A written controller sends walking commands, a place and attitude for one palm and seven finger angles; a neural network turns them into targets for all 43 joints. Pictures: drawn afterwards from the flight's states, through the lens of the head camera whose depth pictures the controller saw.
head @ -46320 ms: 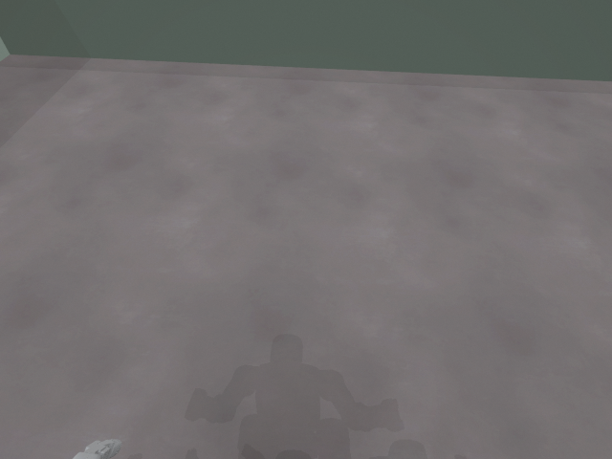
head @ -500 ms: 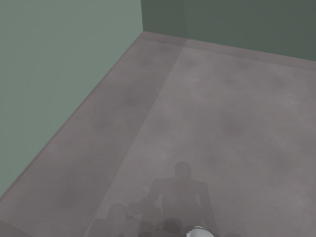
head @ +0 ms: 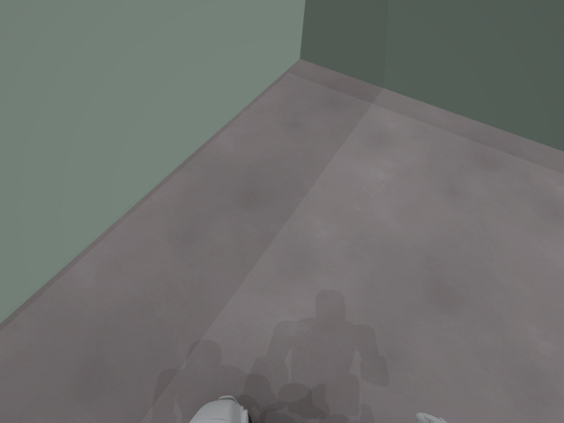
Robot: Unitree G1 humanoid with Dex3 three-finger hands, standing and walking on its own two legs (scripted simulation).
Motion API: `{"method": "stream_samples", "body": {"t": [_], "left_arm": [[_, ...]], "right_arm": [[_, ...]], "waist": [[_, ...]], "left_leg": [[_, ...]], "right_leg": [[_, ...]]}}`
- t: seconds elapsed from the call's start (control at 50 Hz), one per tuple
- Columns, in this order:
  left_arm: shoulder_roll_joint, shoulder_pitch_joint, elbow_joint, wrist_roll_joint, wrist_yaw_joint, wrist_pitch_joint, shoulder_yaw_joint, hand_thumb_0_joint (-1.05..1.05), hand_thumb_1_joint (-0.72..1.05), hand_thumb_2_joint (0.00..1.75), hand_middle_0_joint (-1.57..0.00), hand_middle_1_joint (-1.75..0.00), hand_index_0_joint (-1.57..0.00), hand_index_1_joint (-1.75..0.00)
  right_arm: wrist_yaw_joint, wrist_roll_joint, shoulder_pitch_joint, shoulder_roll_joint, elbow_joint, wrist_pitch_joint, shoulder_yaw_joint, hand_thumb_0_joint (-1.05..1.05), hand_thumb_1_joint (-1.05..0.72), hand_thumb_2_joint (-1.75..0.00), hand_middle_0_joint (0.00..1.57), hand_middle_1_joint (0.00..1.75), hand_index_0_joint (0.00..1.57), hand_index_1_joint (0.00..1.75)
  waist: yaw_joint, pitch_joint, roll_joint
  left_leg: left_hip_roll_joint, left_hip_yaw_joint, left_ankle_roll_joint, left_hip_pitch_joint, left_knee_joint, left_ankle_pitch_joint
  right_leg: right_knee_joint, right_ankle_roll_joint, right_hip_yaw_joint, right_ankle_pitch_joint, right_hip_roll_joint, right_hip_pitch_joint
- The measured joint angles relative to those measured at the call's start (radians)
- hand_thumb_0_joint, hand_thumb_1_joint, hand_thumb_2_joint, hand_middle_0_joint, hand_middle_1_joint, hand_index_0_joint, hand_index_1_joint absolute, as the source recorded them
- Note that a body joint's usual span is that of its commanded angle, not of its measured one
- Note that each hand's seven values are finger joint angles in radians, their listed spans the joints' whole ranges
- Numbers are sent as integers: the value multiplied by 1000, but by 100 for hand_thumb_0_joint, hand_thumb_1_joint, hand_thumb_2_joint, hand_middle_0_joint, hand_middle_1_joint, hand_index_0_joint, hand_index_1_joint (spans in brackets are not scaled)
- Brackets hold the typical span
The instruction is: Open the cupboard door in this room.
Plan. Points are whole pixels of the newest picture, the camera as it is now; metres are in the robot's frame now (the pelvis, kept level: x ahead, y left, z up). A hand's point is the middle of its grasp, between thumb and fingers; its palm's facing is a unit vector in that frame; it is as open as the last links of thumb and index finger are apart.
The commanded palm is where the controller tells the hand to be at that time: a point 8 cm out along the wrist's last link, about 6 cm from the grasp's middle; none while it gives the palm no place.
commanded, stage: turn to face it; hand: left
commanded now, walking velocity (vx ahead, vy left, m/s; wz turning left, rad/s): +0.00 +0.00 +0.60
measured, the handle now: out of the picture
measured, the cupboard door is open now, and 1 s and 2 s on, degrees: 56 56 56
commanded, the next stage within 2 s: none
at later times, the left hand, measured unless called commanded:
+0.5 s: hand out of the picture +0.12 +0.13 -0.12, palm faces +0.30 -0.91 -0.28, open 7.4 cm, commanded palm none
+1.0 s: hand out of the picture +0.08 +0.11 -0.14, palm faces +0.59 -0.74 -0.32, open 7.4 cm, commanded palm none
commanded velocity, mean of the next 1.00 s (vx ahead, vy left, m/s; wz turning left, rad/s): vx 0.00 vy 0.00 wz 0.60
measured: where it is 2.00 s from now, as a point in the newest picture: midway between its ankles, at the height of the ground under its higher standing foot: outside the picture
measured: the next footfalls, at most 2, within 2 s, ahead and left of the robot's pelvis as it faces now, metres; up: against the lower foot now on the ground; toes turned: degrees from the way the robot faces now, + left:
right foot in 0.32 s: +0.12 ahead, -0.18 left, +0.00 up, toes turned +8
left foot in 0.68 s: +0.09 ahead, +0.05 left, +0.00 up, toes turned +32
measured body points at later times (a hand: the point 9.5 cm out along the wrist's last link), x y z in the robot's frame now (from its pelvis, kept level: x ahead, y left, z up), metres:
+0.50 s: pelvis +0.08 -0.09 +0.02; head +0.14 -0.09 +0.47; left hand +0.10 +0.18 -0.10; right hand +0.24 -0.31 -0.13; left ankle +0.04 +0.06 -0.64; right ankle +0.08 -0.18 -0.71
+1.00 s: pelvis +0.14 -0.13 +0.01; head +0.19 -0.11 +0.45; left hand +0.05 +0.15 -0.11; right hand +0.38 -0.27 -0.15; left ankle +0.05 +0.01 -0.69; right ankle +0.21 -0.21 -0.72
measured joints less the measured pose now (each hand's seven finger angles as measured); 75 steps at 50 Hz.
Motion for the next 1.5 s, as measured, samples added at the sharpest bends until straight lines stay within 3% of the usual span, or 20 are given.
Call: {"method": "stream_samples", "body": {"t": [0.04,0.1,0.2,0.3,0.36,0.44,0.58,0.64,0.68,0.74,0.78,0.9,0.96,1.02,1.08,1.24,1.3,1.34,1.4,1.5], "left_arm": [[17,-42,-21,2,5,24,8,0,91,89,-20,-30,-21,-30],[33,-115,-73,7,3,33,23,1,91,89,-20,-30,-20,-30],[54,-199,-165,9,1,38,36,0,91,89,-20,-30,-20,-30],[78,-231,-227,10,-1,32,36,0,91,89,-20,-30,-20,-30],[77,-223,-244,19,7,20,29,0,91,89,-20,-30,-20,-30],[59,-187,-235,18,17,26,15,0,90,89,-20,-30,-20,-30],[53,-127,-207,18,11,18,3,0,90,89,-20,-30,-21,-30],[65,-99,-191,15,7,19,8,0,90,89,-20,-30,-21,-30],[75,-73,-182,7,2,28,13,0,90,89,-20,-30,-21,-30],[108,-99,-161,6,9,70,24,0,90,89,-20,-30,-21,-30],[115,-122,-157,6,10,84,32,0,90,89,-20,-30,-20,-30],[109,-158,-203,7,-6,71,36,0,91,89,-20,-30,-20,-30],[113,-147,-233,12,-8,44,34,0,90,89,-20,-30,-20,-30],[85,-150,-238,19,5,31,23,0,90,89,-20,-30,-20,-30],[62,-134,-232,19,14,34,12,0,90,89,-20,-30,-20,-30],[48,-116,-210,20,8,27,5,0,90,89,-20,-30,-21,-30],[58,-99,-204,10,1,33,15,0,90,89,-20,-30,-21,-30],[78,-114,-190,9,3,59,22,0,90,89,-20,-30,-21,-30],[94,-144,-172,10,5,84,33,0,90,89,-20,-30,-21,-30],[101,-169,-198,5,-3,73,39,0,90,89,-20,-30,-20,-30]], "right_arm": [[-11,1,0,0,-11,2,4,1,-92,-90,20,30,20,30],[-22,-1,8,-6,-12,14,6,0,-91,-90,20,30,20,30],[-14,-6,19,-10,-15,40,1,1,-91,-90,20,30,20,30],[-4,-5,38,-18,-33,70,-21,1,-91,-90,20,30,21,30],[-1,1,38,-37,-30,89,-41,1,-91,-90,20,30,21,30],[6,3,30,-60,-25,103,-52,1,-91,-90,20,30,20,30],[15,12,-5,-60,-31,101,-31,1,-91,-90,19,30,20,30],[16,12,-30,-57,-44,92,-22,1,-91,-90,19,30,20,30],[18,6,-37,-64,-66,74,-18,1,-91,-90,20,30,20,30],[7,6,-44,-49,-79,54,-13,1,-91,-90,20,30,20,30],[-3,4,-35,-46,-80,55,-11,1,-91,-90,20,30,20,30],[-3,-3,-14,-53,-60,78,-13,1,-91,-90,20,30,21,30],[1,2,0,-54,-62,92,-23,1,-90,-90,20,30,21,30],[1,7,-10,-71,-51,106,-41,1,-91,-90,20,30,21,30],[7,8,-22,-73,-41,112,-45,1,-91,-90,20,30,20,30],[19,16,-37,-35,-47,100,-22,1,-91,-90,20,30,20,30],[22,11,-35,-35,-66,79,-15,1,-91,-90,20,30,20,30],[16,6,-39,-24,-70,67,-13,1,-91,-90,20,30,20,30],[-1,1,-20,-17,-72,62,-9,1,-91,-90,20,30,20,30],[-7,-5,6,-28,-53,72,-12,1,-91,-90,20,30,21,30]], "waist": [[5,6,-10],[15,7,0],[7,-6,31],[-16,-26,60],[-13,-24,60],[-22,-10,45],[-7,26,-14],[7,39,-31],[5,28,-21],[11,44,-42],[14,42,-32],[16,20,30],[15,-4,39],[12,12,61],[4,20,50],[11,29,-19],[11,16,-21],[13,25,-41],[11,20,-33],[9,15,16]], "left_leg": [[-17,-16,-8,-6,21,-54],[-34,-47,-33,14,-37,-29],[-39,-108,-52,39,-110,2],[-42,-185,-96,19,-78,-20],[-58,-183,-101,-51,149,-239],[-41,-117,-122,-106,449,-271],[-18,-33,-129,20,178,-261],[-34,-7,-110,92,17,-206],[-30,-6,-66,140,-87,-65],[-41,-37,-56,114,-21,-129],[-38,-66,-70,120,-37,-132],[-22,-153,-108,125,-82,-99],[-28,-189,-119,80,-17,-138],[-48,-190,-106,-15,281,-318],[-44,-137,-116,-58,466,-311],[-31,-31,-117,85,106,-273],[-29,-32,-75,161,-90,-82],[-42,-46,-59,138,-41,-109],[-43,-83,-71,137,-54,-141],[-30,-147,-98,149,-108,-102]], "right_leg": [[235,13,85,-3,14,-129],[306,27,149,70,10,-258],[97,34,191,117,1,-308],[-226,26,179,186,32,-189],[-253,-23,151,219,19,-162],[-307,-41,99,206,-12,-90],[-351,-42,-3,186,-60,-13],[-295,-35,-43,141,-78,-16],[-162,-15,-52,104,-85,-70],[124,27,80,-1,-60,-205],[196,39,132,19,-38,-264],[-19,39,175,108,-3,-253],[-241,18,162,189,8,-169],[-207,-34,118,185,-3,-166],[-258,-45,82,202,-23,-120],[-314,-42,-31,201,-72,-59],[-202,-20,-60,147,-86,-100],[-22,13,27,33,-79,-177],[149,34,124,35,-39,-269],[10,39,167,91,-4,-259]]}}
